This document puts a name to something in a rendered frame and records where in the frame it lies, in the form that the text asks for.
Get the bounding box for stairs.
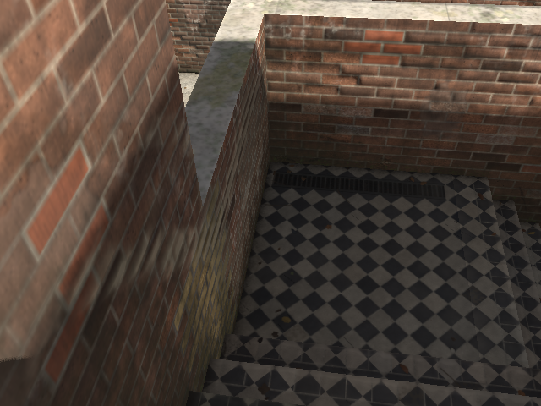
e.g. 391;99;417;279
186;333;541;406
493;200;541;370

